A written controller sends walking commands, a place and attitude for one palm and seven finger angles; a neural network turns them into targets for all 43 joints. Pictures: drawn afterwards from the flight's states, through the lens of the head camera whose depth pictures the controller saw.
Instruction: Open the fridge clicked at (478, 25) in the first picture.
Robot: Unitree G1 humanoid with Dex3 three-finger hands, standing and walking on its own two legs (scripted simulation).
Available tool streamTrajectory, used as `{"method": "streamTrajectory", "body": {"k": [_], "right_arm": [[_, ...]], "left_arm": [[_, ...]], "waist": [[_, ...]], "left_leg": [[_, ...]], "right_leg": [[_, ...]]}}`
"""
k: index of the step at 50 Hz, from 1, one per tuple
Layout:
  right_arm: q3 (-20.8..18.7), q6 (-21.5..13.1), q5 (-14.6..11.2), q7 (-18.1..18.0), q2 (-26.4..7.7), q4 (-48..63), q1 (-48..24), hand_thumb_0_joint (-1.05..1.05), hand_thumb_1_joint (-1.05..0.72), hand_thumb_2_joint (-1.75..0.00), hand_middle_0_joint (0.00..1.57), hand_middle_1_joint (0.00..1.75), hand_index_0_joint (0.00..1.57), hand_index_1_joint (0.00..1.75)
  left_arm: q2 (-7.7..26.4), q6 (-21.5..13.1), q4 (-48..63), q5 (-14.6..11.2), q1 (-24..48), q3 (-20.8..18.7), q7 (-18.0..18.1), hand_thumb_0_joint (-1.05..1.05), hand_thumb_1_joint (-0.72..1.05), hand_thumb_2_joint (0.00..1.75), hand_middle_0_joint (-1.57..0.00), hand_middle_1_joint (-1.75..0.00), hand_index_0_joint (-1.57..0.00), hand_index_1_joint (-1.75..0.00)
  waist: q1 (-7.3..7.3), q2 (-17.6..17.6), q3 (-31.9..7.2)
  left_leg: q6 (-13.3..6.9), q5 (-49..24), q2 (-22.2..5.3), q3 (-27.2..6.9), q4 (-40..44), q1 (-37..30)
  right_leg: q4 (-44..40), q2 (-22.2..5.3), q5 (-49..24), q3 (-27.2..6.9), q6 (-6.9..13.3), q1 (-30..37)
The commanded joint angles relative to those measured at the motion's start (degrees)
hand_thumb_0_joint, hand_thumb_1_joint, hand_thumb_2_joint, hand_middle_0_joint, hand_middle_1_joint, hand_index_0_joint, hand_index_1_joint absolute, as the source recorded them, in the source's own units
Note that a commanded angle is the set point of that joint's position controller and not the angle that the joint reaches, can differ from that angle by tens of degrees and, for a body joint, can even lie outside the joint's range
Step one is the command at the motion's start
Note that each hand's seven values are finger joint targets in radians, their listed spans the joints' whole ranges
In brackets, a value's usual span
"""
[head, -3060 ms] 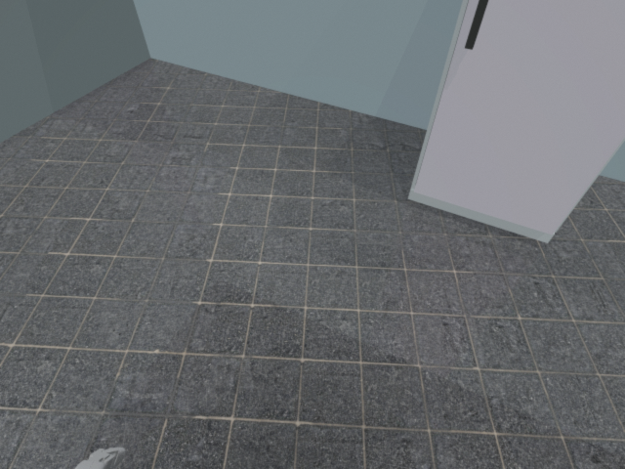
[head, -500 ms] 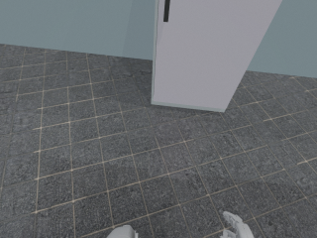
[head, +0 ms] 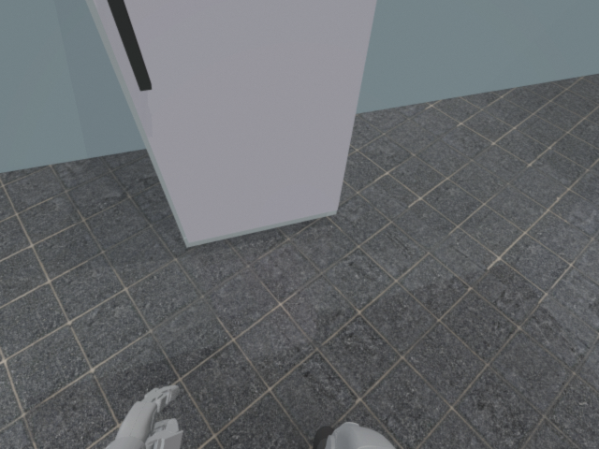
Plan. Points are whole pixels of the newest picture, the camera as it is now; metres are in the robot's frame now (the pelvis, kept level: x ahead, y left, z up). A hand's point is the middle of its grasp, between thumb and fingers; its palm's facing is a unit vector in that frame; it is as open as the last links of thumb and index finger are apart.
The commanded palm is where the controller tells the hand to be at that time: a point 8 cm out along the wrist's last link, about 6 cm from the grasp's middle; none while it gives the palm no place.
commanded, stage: turn to face it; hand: left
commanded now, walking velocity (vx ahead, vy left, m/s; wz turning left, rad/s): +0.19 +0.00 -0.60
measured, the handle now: (123, 17) +0.81 +0.33 +0.14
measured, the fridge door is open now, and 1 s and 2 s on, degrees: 0 0 0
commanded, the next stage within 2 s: take the last steps up to it in 0.90 s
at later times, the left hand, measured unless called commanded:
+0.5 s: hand (144, 406) +0.20 +0.24 -0.16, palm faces +0.08 -0.98 -0.17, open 7.4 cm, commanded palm none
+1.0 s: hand (161, 425) +0.17 +0.20 -0.13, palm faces +0.26 -0.93 -0.26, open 7.4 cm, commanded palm none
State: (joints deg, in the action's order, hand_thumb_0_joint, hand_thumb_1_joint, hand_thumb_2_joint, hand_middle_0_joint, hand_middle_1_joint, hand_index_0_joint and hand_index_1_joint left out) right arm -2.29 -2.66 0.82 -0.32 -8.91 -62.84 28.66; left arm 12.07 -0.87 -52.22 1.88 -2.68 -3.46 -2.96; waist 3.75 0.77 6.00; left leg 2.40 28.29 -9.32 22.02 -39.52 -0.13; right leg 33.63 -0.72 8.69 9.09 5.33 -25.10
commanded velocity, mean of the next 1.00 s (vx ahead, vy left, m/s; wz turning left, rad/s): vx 0.02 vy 0.00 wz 0.34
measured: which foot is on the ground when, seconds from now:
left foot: down 0.00-0.00, up 0.02-0.32, down 0.34-0.82, up 0.84-1.00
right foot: down 0.00-0.36, up 0.38-0.80, down 0.82-1.00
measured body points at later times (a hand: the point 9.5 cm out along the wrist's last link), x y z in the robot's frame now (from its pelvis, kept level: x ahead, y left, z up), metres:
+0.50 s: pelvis +0.15 +0.05 +0.02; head +0.16 +0.08 +0.47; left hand +0.20 +0.29 -0.14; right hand +0.22 -0.18 -0.12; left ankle +0.19 +0.14 -0.71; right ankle +0.10 -0.08 -0.66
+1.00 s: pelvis +0.16 +0.00 +0.03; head +0.18 -0.02 +0.47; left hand +0.16 +0.25 -0.11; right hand +0.27 -0.24 -0.13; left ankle +0.12 +0.13 -0.64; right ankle +0.18 -0.10 -0.72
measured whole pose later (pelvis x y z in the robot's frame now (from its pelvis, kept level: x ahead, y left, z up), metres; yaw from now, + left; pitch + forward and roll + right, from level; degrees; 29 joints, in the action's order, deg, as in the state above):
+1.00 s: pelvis +0.16 +0.00 +0.03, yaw +14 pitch -1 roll +2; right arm -5.0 3.9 0.9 0.9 -13.5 -56.9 11.5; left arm 9.2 0.6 -54.6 1.2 -13.2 -1.9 1.6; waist 0.7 -1.7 2.6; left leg 2.4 23.0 -0.6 0.7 -59.8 27.1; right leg 28.8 -3.7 15.8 6.5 1.2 -12.2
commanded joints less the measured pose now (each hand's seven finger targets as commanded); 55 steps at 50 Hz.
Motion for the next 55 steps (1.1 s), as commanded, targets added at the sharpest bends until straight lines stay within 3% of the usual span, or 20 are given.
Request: {"method": "streamTrajectory", "body": {"k": [1,4,7,12,16,17,19,20,23,26,33,38,39,40,41,43,45,47,50,55], "right_arm": [[-1.47,-2.02,-0.69,-1.07,-8.49,10.85,-9.26,0.00,-0.90,-0.90,0.20,0.30,0.20,0.30],[-1.39,0.43,0.46,-0.82,-7.61,10.03,-11.32,0.00,-0.90,-0.90,0.20,0.30,0.20,0.30],[-0.75,2.40,0.60,-0.68,-4.61,7.18,-4.00,0.00,-0.90,-0.90,0.20,0.30,0.20,0.30],[0.37,2.12,0.00,-0.06,-2.35,6.72,-7.05,0.00,-0.90,-0.90,0.20,0.30,0.20,0.30],[0.28,1.20,0.18,0.19,-4.33,5.69,-9.11,0.00,-0.90,-0.90,0.20,0.30,0.20,0.30],[-0.45,0.90,0.30,0.33,-7.19,5.94,-8.50,0.00,-0.90,-0.90,0.20,0.30,0.20,0.30],[-1.23,1.41,1.07,-0.36,-11.95,6.69,-8.56,0.00,-0.90,-0.90,0.20,0.30,0.20,0.30],[-1.19,1.63,1.03,-0.92,-11.81,6.83,-9.58,0.00,-0.90,-0.90,0.20,0.30,0.20,0.30],[-1.28,1.67,0.86,-1.07,-10.79,8.10,-13.44,0.00,-0.90,-0.90,0.20,0.30,0.20,0.30],[-1.88,1.87,0.52,-1.04,-11.38,8.57,-13.35,0.00,-0.90,-0.90,0.20,0.30,0.20,0.30],[-3.12,3.02,0.65,-0.71,-12.84,9.38,-13.77,0.00,-0.90,-0.90,0.20,0.30,0.20,0.30],[-3.63,3.74,0.32,-0.27,-12.62,10.59,-17.51,0.00,-0.90,-0.90,0.20,0.30,0.20,0.30],[-3.46,3.78,-0.07,0.01,-11.45,10.98,-17.93,0.00,-0.90,-0.90,0.20,0.30,0.20,0.30],[-2.99,3.83,-0.64,0.38,-7.59,11.65,-16.91,0.00,-0.90,-0.90,0.20,0.30,0.20,0.30],[-2.84,4.10,-0.24,0.47,-6.94,13.41,-18.23,0.00,-0.90,-0.90,0.20,0.30,0.20,0.30],[-3.65,5.66,0.37,0.65,-8.61,11.94,-19.71,0.00,-0.90,-0.90,0.20,0.30,0.20,0.30],[-3.30,5.73,0.45,1.04,-7.70,9.96,-16.86,0.00,-0.90,-0.90,0.20,0.30,0.20,0.30],[-2.97,5.61,0.17,1.07,-7.12,9.46,-16.53,0.00,-0.90,-0.90,0.20,0.30,0.20,0.30],[-2.30,5.48,0.09,0.86,-6.47,10.11,-19.99,0.00,-0.90,-0.90,0.20,0.30,0.20,0.30],[-1.13,3.56,0.28,1.06,-5.48,10.08,-20.56,0.00,-0.90,-0.90,0.20,0.30,0.20,0.30]], "left_arm": [[16.93,-1.46,-1.97,-1.92,-22.99,-4.31,2.64,0.00,0.90,0.90,-0.20,-0.30,-0.20,-0.30],[10.41,-1.54,1.09,-1.39,-10.87,-2.57,3.55,0.00,0.90,0.90,-0.20,-0.30,-0.20,-0.30],[8.21,-2.02,1.45,-0.31,-5.61,-1.67,3.95,0.00,0.90,0.90,-0.20,-0.30,-0.20,-0.30],[6.17,-1.44,-0.80,-0.60,-6.81,-0.38,3.96,0.00,0.90,0.90,-0.20,-0.30,-0.20,-0.30],[4.93,-0.31,-2.54,-1.22,-10.01,-0.12,4.28,0.00,0.90,0.90,-0.20,-0.30,-0.20,-0.30],[3.34,0.31,-2.84,-1.09,-12.51,-0.05,4.35,0.00,0.90,0.90,-0.20,-0.30,-0.20,-0.30],[1.49,0.94,-2.13,-1.52,-13.78,0.27,4.59,0.00,0.90,0.90,-0.20,-0.30,-0.20,-0.30],[2.69,1.11,-2.04,-1.19,-12.10,-0.10,4.73,0.00,0.90,0.90,-0.20,-0.30,-0.20,-0.30],[3.03,0.70,-1.98,-1.01,-10.16,-0.75,3.97,0.00,0.90,0.90,-0.20,-0.30,-0.20,-0.30],[2.71,1.22,-1.79,-1.13,-10.43,-0.78,4.07,0.00,0.90,0.90,-0.20,-0.30,-0.20,-0.30],[2.40,1.82,0.02,-1.32,-9.18,-0.86,4.28,0.00,0.90,0.90,-0.20,-0.30,-0.20,-0.30],[3.02,1.31,-1.15,-1.52,-15.23,-0.96,4.73,0.00,0.90,0.90,-0.20,-0.30,-0.20,-0.30],[4.45,0.89,-1.40,-1.30,-16.93,-1.07,4.96,0.00,0.90,0.90,-0.20,-0.30,-0.20,-0.30],[8.98,0.33,-0.93,-0.38,-16.61,-1.81,5.42,0.00,0.90,0.90,-0.20,-0.30,-0.20,-0.30],[12.77,0.55,0.64,-0.20,-15.00,-2.20,5.24,0.00,0.90,0.90,-0.20,-0.30,-0.20,-0.30],[10.17,0.72,1.54,-0.48,-10.74,-2.06,5.43,0.00,0.90,0.90,-0.20,-0.30,-0.20,-0.30],[7.41,0.35,1.97,-0.44,-8.01,-1.02,5.20,0.00,0.90,0.90,-0.20,-0.30,-0.20,-0.30],[7.27,0.11,1.60,-0.34,-9.40,-0.97,5.27,0.00,0.90,0.90,-0.20,-0.30,-0.20,-0.30],[8.42,0.12,0.01,-0.17,-13.79,-1.05,5.15,0.00,0.90,0.90,-0.20,-0.30,-0.20,-0.30],[9.31,-0.55,-3.72,0.07,-17.91,-1.25,4.44,0.00,0.90,0.90,-0.20,-0.30,-0.20,-0.30]], "waist": [[-11.90,3.75,-20.01],[-4.68,-0.39,-8.48],[0.57,2.88,-8.99],[-0.87,7.25,-8.10],[-2.40,2.04,-5.94],[-2.91,-7.39,-6.08],[-2.64,-21.16,-6.24],[-2.36,-18.89,-6.01],[-3.46,-8.86,-7.56],[-2.77,-7.87,-10.79],[-1.77,-9.04,-11.16],[-4.83,-8.06,-10.86],[-5.79,-4.36,-10.82],[-5.42,8.72,-9.89],[-5.89,16.49,-7.37],[-4.42,11.04,-3.03],[-2.39,7.81,-1.57],[-2.86,7.94,-3.24],[-5.29,8.33,-4.56],[-6.80,10.24,-6.68]], "left_leg": [[0.65,2.41,1.55,-18.84,-45.29,39.28],[1.49,-5.84,-2.76,-20.48,-36.14,33.40],[1.93,-7.99,-0.94,-18.94,-26.45,25.54],[1.07,-13.58,1.88,-17.17,-8.11,19.67],[0.35,-23.62,4.01,-17.50,8.42,10.81],[-1.36,-30.79,-0.45,-24.38,12.34,9.09],[-10.38,-34.94,-12.35,-43.85,23.62,10.92],[-11.92,-31.98,-11.79,-44.74,25.03,12.50],[-12.24,-36.60,-7.58,-37.20,21.77,10.58],[-12.04,-39.44,-5.39,-34.15,20.81,6.97],[-12.83,-36.36,-4.77,-37.11,20.31,7.56],[-10.05,-29.00,-1.53,-37.15,17.08,16.39],[-7.39,-23.14,1.25,-35.13,13.78,20.89],[-3.12,-10.87,7.93,-28.24,3.89,30.82],[-0.98,2.21,12.02,-22.68,-7.42,32.99],[-1.27,-0.18,9.06,-24.84,-22.54,30.82],[-0.48,-5.60,7.81,-23.37,-26.54,30.62],[0.45,-5.93,7.72,-21.87,-24.08,29.92],[1.03,-3.37,7.77,-20.26,-15.73,27.83],[-0.69,-2.83,7.92,-17.37,1.05,21.71]], "right_leg": [[-8.82,-23.00,-34.66,-33.98,13.08,40.58],[-14.49,-16.71,-18.50,-23.38,7.96,15.95],[-15.30,-12.63,-18.14,-14.06,5.48,5.51],[-15.24,-10.47,-8.30,-10.14,3.38,5.67],[-9.09,-9.58,0.28,-7.19,-1.22,7.09],[-2.31,-6.86,7.26,-5.14,-3.59,5.22],[15.07,-0.44,26.68,-2.77,-7.95,0.86],[21.86,-1.50,26.85,-6.52,-7.50,0.11],[26.01,-3.35,20.42,-8.44,-7.82,-2.70],[23.88,-2.98,17.84,-8.00,-8.60,-2.35],[14.24,-1.73,17.90,-7.85,-8.83,0.73],[-3.69,-0.53,7.38,-6.90,-7.94,14.11],[-11.95,-2.80,3.34,-8.58,-7.53,19.86],[-18.47,-14.66,5.92,-21.48,-3.72,24.86],[-21.17,-25.55,3.38,-29.15,2.54,18.52],[-21.12,-21.91,5.29,-24.66,3.63,7.95],[-17.87,-16.96,-2.33,-15.67,1.93,8.27],[-16.33,-16.34,-8.76,-12.08,1.63,12.02],[-14.68,-16.80,-14.64,-11.52,2.72,16.45],[-16.24,-17.10,-1.89,-13.69,3.01,20.57]]}}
